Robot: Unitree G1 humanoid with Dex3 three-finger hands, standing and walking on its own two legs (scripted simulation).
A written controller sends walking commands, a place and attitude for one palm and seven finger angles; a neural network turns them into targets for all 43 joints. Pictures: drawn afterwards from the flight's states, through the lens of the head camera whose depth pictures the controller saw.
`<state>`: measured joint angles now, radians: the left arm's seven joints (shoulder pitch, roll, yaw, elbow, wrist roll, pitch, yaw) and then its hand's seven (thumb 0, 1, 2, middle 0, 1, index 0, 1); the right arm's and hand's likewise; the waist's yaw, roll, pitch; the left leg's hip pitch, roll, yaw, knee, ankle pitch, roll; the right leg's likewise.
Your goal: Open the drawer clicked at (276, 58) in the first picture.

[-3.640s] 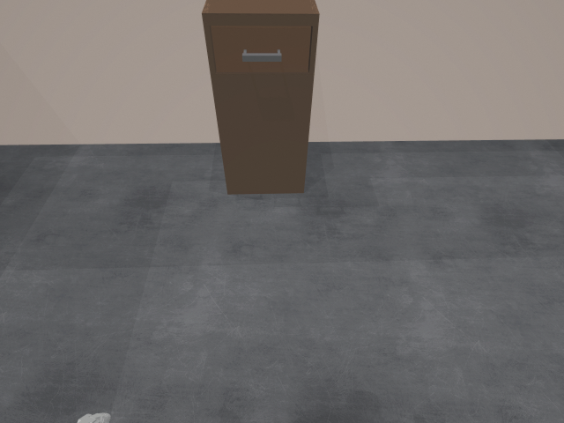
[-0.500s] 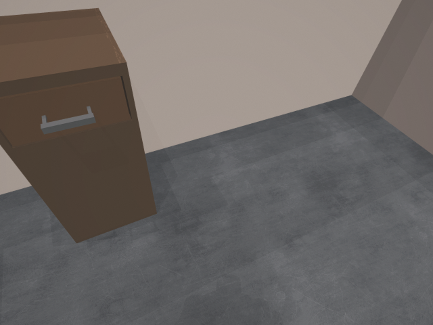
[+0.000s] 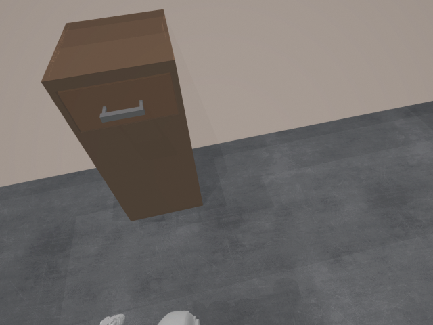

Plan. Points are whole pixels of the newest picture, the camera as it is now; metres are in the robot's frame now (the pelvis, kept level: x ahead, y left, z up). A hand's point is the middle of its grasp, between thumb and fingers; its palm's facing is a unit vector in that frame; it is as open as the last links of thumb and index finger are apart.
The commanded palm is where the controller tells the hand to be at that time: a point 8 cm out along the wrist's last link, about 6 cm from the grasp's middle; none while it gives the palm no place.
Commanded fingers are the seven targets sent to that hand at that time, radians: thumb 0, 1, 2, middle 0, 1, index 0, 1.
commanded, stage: turn to face it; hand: left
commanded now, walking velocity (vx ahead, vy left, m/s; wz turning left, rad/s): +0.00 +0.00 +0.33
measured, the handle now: (123, 110) +0.75 +0.33 -0.04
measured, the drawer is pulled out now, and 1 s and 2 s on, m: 0.00 0.00 0.00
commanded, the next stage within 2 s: take the last steps up to it in 0.18 s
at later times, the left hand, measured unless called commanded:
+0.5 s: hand out of the picture -0.04 +0.25 -0.18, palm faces +0.21 -0.95 -0.22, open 7.4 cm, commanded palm none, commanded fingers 0.00 0.90 0.90 -0.20 -0.30 -0.20 -0.30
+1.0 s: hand out of the picture +0.06 +0.16 -0.17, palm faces +0.23 -0.96 -0.16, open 7.3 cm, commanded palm none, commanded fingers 0.00 0.90 0.90 -0.20 -0.30 -0.20 -0.30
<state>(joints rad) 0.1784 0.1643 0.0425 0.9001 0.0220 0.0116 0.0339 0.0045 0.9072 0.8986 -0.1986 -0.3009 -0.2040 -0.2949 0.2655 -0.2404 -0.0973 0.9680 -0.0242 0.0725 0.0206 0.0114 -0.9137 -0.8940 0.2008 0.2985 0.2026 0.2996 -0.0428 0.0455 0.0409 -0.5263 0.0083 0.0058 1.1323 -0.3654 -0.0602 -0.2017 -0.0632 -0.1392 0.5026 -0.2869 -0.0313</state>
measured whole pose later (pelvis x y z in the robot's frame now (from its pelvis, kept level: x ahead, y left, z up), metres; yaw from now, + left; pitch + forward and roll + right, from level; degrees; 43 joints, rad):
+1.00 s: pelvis +0.12 +0.01 +0.00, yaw +10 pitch -1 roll -1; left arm 0.37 0.11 0.03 1.12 0.03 -0.06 0.01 0.00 0.92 0.90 -0.20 -0.30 -0.20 -0.29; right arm 0.31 -0.17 -0.07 1.09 -0.03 0.01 0.02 0.01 -0.92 -0.89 0.20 0.30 0.20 0.30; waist -0.01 0.03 0.00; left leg -0.52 0.12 0.07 0.95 -0.23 -0.01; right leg -0.07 0.01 -0.17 0.33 -0.24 -0.05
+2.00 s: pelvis +0.24 +0.08 +0.00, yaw +9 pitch -1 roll +0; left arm 0.18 0.20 0.07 1.03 0.02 0.07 0.03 0.00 0.91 0.90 -0.20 -0.30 -0.20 -0.29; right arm 0.23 -0.15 -0.03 1.02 -0.02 0.02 -0.03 0.01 -0.91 -0.89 0.20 0.30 0.20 0.30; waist 0.01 -0.04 0.04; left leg -0.20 0.00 0.07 0.51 -0.30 0.03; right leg -0.43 -0.03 0.00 0.87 -0.40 0.02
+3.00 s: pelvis +0.23 +0.06 -0.01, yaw +10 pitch +0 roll -1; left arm 0.32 0.15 0.00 1.05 0.02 -0.02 0.05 0.01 0.91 0.90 -0.20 -0.30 -0.20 -0.29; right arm 0.33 -0.16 -0.01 1.05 -0.02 -0.01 -0.03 0.01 -0.91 -0.89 0.20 0.30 0.20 0.30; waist -0.01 0.00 -0.01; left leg -0.25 0.04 0.04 0.55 -0.30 -0.01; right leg -0.19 0.01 -0.08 0.51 -0.32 -0.03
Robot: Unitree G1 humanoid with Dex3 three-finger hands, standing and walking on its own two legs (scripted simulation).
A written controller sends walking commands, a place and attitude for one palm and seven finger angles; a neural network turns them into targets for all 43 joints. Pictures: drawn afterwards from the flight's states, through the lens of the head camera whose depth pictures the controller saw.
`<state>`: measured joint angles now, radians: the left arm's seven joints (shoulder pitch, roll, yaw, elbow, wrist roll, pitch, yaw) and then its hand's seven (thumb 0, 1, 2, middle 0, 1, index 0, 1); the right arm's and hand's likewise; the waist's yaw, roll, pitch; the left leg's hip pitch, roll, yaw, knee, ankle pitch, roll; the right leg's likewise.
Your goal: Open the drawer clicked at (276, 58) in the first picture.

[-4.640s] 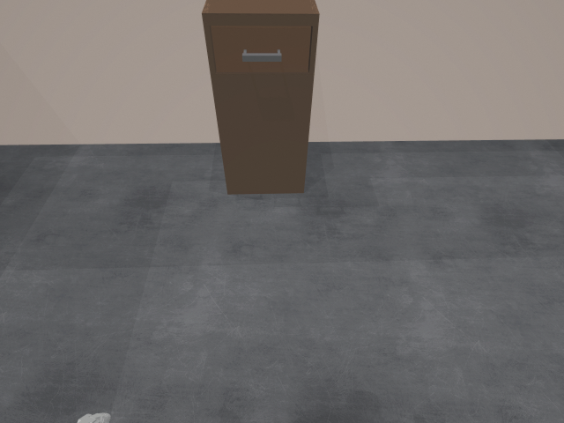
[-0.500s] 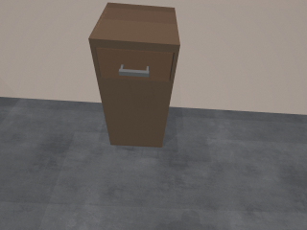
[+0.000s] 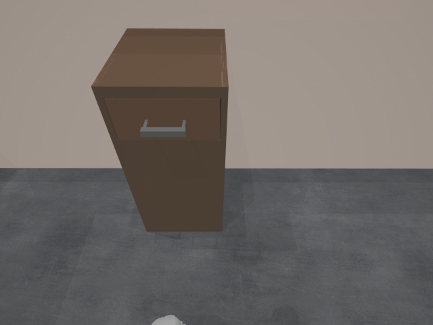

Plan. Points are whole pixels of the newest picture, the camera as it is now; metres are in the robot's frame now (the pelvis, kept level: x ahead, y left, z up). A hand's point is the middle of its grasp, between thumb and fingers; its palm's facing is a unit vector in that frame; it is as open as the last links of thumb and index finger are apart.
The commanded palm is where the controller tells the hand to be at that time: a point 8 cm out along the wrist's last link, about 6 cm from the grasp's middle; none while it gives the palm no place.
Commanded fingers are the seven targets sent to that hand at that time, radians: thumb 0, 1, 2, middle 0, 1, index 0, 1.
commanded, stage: take the last steps up to it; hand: left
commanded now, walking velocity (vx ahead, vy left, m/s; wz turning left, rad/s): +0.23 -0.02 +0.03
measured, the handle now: (164, 127) +0.68 +0.20 -0.05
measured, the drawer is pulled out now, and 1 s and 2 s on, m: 0.00 0.00 0.00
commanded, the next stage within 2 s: come to a stop and stand still in 0.24 s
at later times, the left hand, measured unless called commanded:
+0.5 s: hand (130, 307) +0.20 +0.21 -0.18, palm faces +0.01 -0.98 -0.21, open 7.3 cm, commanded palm none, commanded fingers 0.00 0.90 0.90 -0.20 -0.30 -0.20 -0.30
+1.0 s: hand (120, 310) +0.20 +0.23 -0.19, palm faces +0.05 -0.98 -0.20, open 7.4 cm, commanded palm none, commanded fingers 0.00 0.90 0.90 -0.20 -0.30 -0.20 -0.30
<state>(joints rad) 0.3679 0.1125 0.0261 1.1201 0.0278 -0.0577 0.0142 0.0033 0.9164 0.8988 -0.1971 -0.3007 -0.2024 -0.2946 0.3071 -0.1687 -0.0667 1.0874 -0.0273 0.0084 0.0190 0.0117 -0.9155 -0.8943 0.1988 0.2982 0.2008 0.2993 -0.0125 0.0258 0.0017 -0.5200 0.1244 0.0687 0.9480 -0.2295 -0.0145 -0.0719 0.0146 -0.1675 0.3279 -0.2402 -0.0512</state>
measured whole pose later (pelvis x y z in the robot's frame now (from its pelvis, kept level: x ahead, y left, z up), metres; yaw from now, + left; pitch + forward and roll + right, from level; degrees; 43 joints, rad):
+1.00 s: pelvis +0.13 +0.04 -0.01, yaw -1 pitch -1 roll +0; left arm 0.18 0.20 0.07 1.03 0.02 0.07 0.03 0.00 0.91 0.90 -0.20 -0.30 -0.20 -0.29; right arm 0.23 -0.15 -0.03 1.02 -0.02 0.02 -0.03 0.01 -0.91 -0.89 0.20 0.30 0.20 0.30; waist 0.01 -0.04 0.04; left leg -0.20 0.00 0.07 0.51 -0.30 0.03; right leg -0.43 -0.03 0.00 0.87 -0.40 0.02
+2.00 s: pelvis +0.12 +0.02 -0.01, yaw -1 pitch +0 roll -1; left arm 0.32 0.15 0.00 1.05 0.02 -0.02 0.05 0.01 0.91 0.90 -0.20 -0.30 -0.20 -0.29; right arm 0.33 -0.16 -0.01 1.05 -0.02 -0.01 -0.03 0.01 -0.91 -0.89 0.20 0.30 0.20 0.30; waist -0.01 0.00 -0.01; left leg -0.25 0.04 0.04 0.55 -0.30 -0.01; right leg -0.19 0.01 -0.08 0.51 -0.32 -0.03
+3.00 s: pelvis +0.08 +0.06 -0.06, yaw +3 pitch +7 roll -1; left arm 0.25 0.33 -0.15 0.11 1.09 0.06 0.48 0.00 0.38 0.68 -0.26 -0.63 -0.26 -0.62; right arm 0.05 -0.22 0.00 0.52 -0.06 0.10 0.00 0.02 -0.91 -0.89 0.20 0.30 0.20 0.30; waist 0.10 0.03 -0.10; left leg -0.64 -0.04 0.01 0.92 -0.40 0.05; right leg -0.60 0.05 -0.01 0.91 -0.43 -0.03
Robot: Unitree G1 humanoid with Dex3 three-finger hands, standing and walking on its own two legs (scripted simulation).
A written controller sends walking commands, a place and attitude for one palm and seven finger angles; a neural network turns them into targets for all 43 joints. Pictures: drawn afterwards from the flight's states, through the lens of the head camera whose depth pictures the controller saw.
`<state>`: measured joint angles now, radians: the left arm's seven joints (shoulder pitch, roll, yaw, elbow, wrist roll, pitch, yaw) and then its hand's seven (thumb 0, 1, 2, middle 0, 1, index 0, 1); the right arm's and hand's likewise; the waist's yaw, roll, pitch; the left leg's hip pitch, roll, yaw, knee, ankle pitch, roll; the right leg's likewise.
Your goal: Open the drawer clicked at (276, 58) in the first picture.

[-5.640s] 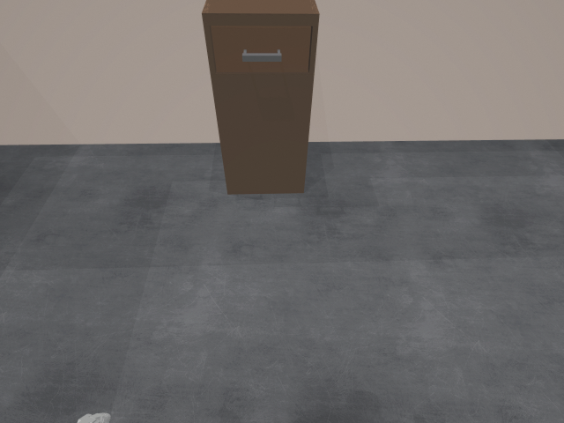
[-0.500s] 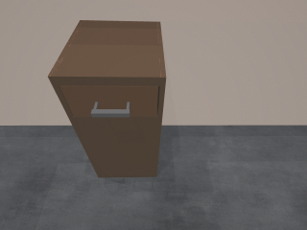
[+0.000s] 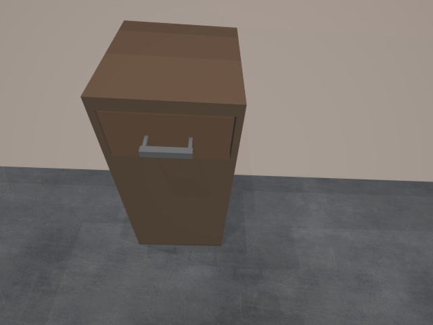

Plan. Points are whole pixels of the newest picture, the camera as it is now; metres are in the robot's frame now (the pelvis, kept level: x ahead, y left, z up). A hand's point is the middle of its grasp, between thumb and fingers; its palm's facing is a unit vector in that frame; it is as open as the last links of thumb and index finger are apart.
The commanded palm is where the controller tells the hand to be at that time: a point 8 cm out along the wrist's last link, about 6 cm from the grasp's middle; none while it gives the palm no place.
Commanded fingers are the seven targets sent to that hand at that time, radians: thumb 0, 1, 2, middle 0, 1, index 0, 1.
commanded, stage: come to a stop and stand still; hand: left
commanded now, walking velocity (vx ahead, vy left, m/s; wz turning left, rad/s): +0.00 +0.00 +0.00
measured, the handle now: (167, 146) +0.54 +0.17 -0.04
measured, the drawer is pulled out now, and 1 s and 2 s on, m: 0.00 0.00 0.00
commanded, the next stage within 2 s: look again from close up in 0.66 s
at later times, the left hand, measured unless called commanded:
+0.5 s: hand out of the picture -0.04 +0.13 -0.17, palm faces +0.02 -0.99 -0.17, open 7.3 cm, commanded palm none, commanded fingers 0.00 0.90 0.90 -0.20 -0.30 -0.20 -0.30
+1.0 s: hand out of the picture +0.00 +0.16 -0.18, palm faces +0.04 -0.98 -0.20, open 7.4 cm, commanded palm none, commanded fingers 0.00 0.90 0.90 -0.20 -0.30 -0.20 -0.30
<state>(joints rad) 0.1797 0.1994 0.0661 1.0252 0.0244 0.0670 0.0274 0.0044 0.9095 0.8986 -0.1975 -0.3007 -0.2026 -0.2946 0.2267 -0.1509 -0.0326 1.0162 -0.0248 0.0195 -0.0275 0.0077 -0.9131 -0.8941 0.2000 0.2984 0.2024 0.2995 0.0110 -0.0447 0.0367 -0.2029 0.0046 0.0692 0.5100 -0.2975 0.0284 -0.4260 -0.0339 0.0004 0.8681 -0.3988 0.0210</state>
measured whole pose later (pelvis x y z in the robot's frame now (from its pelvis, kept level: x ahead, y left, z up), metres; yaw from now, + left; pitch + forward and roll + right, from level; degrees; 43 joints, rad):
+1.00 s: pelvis -0.01 -0.02 +0.00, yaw +1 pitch +0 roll -1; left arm 0.32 0.15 0.00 1.05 0.02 -0.02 0.05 0.01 0.91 0.90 -0.20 -0.30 -0.20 -0.29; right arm 0.33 -0.16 -0.01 1.05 -0.02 -0.01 -0.03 0.01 -0.91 -0.89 0.20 0.30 0.20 0.30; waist -0.01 0.00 -0.01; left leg -0.25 0.04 0.04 0.55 -0.30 -0.01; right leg -0.19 0.01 -0.08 0.51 -0.32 -0.03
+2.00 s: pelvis -0.05 +0.01 -0.05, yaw +4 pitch +7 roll -1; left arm 0.25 0.33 -0.15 0.11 1.09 0.06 0.48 0.00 0.38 0.68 -0.26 -0.63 -0.26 -0.62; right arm 0.05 -0.22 0.00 0.52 -0.06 0.10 0.00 0.02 -0.91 -0.89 0.20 0.30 0.20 0.30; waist 0.10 0.03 -0.10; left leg -0.64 -0.04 0.01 0.92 -0.40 0.05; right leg -0.60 0.05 -0.01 0.91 -0.43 -0.03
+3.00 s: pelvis +0.01 +0.01 +0.00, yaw +4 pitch +4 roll +1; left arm -0.11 0.47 -0.07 0.11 0.94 0.05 0.08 0.00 -0.48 0.30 -0.32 -1.20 -0.32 -1.19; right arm 0.11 -0.24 0.00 0.60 0.01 0.16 -0.02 0.01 -0.91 -0.89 0.20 0.30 0.21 0.30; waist 0.08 0.07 -0.05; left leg -0.32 -0.05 0.01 0.55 -0.30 0.04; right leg -0.30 0.04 0.01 0.57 -0.34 -0.04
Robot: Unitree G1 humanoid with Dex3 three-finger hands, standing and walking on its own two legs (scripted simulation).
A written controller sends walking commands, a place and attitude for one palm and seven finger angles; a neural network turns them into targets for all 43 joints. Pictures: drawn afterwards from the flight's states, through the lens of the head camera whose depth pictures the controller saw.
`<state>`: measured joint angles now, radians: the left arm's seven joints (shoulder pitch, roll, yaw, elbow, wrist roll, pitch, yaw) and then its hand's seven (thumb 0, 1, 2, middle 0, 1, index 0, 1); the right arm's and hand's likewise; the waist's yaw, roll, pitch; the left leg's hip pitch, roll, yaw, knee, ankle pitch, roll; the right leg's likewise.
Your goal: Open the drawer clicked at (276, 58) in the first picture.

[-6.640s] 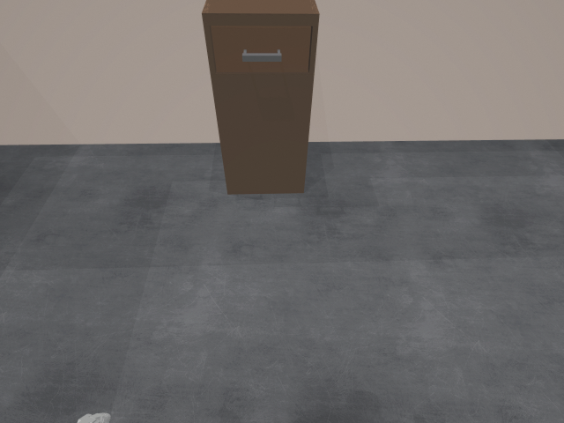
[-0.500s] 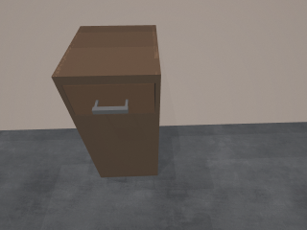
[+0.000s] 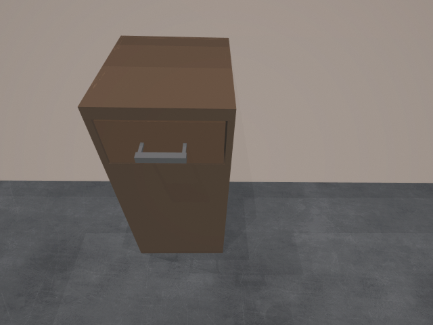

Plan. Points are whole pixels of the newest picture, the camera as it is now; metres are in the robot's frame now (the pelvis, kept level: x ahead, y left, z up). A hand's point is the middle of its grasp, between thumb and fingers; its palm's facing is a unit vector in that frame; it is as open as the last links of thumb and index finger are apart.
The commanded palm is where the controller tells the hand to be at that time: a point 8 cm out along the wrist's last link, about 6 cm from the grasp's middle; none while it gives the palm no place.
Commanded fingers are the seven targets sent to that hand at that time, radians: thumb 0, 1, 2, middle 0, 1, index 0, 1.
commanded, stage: look again from close up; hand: left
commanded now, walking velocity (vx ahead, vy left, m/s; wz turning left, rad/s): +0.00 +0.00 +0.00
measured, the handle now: (162, 152) +0.55 +0.18 -0.04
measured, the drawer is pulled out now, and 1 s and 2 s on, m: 0.00 0.00 0.00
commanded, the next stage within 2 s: raise the hand with hooked fingers in 0.30 s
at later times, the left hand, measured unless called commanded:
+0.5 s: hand out of the picture +0.05 +0.23 -0.13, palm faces -0.10 -0.91 -0.39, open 7.4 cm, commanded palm +0.10 +0.26 -0.05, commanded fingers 0.00 0.76 0.84 -0.21 -0.39 -0.21 -0.39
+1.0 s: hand (71, 306) +0.17 +0.27 -0.05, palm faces +0.07 -0.09 -0.99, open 9.6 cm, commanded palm +0.15 +0.27 +0.01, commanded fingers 0.00 0.18 0.59 -0.25 -0.76 -0.25 -0.76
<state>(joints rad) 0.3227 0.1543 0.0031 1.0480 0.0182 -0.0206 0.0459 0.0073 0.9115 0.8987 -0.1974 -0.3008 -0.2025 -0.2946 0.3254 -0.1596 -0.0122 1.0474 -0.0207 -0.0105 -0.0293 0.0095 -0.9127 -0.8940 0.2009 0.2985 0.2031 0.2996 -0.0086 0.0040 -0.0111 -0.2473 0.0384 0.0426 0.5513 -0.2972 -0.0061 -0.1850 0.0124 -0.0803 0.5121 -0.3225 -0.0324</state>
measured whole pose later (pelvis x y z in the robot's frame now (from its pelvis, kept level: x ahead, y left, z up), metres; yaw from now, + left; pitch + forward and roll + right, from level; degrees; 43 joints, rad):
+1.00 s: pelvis -0.04 +0.03 -0.05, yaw +4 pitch +7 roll -1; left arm 0.25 0.33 -0.15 0.11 1.09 0.06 0.48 0.00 0.38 0.68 -0.26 -0.63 -0.26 -0.62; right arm 0.05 -0.22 0.00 0.52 -0.06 0.10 0.00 0.02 -0.91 -0.89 0.20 0.30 0.20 0.30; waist 0.10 0.03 -0.10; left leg -0.64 -0.04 0.01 0.92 -0.40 0.05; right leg -0.60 0.05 -0.01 0.91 -0.43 -0.03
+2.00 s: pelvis +0.02 +0.03 +0.00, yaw +3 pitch +4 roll +1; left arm -0.11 0.47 -0.07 0.11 0.94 0.05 0.08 0.00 -0.48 0.30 -0.32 -1.20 -0.32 -1.19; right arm 0.11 -0.24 0.00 0.60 0.01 0.16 -0.02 0.01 -0.91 -0.89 0.20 0.30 0.21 0.30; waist 0.08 0.07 -0.05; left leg -0.32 -0.05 0.01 0.55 -0.30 0.04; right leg -0.30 0.04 0.01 0.57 -0.34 -0.04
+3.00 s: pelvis +0.01 +0.03 -0.01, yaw +3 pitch +8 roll +1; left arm -0.41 0.37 -0.19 0.49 1.01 0.06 0.18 0.00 -0.49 0.30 -0.32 -1.20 -0.32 -1.20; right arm 0.22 -0.24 -0.03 0.64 0.02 0.17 -0.02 0.01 -0.91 -0.89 0.20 0.30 0.20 0.30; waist 0.02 0.05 -0.08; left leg -0.43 -0.05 0.02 0.60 -0.31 0.04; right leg -0.41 0.04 0.02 0.63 -0.35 -0.04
